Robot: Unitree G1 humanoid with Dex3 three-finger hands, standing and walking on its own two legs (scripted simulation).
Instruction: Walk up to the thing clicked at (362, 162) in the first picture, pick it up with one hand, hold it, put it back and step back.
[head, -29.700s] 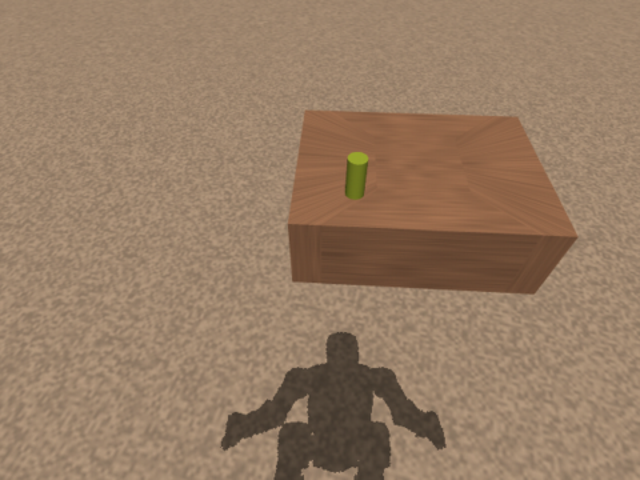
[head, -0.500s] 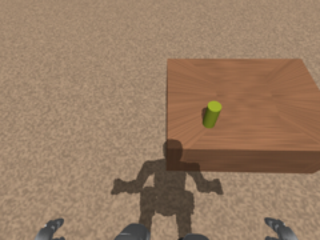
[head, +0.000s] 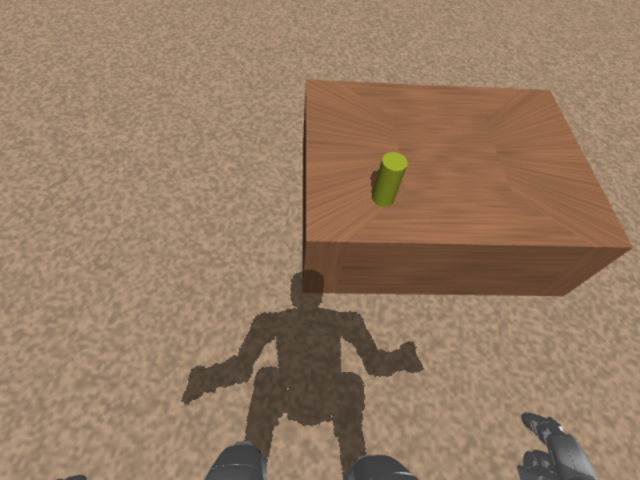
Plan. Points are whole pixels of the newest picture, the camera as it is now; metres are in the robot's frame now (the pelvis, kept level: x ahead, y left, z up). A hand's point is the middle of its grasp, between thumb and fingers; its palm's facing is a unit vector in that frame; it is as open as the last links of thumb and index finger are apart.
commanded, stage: step back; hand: right
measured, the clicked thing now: (388, 180) +0.86 -0.19 -0.35
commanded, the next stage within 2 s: none
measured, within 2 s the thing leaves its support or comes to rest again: neither
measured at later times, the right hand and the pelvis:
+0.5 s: hand out of the picture -0.06 -0.31 -0.16, palm faces -0.17 +0.90 -0.41, open 7.4 cm; pelvis -0.15 -0.06 -0.01, yaw +6 degrees
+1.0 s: hand out of the picture -0.16 -0.37 -0.15, palm faces -0.12 +0.93 -0.35, open 7.4 cm; pelvis -0.29 -0.11 +0.00, yaw +4 degrees
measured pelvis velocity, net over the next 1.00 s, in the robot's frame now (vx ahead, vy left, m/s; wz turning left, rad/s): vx -0.29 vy -0.11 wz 0.07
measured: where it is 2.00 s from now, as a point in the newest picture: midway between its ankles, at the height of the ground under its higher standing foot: outside the picture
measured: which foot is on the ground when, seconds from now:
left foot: down 0.00-0.10, up 0.12-0.42, down 0.44-0.82, up 0.84-1.00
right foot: up 0.00-0.04, down 0.06-0.48, up 0.50-0.76, down 0.78-1.00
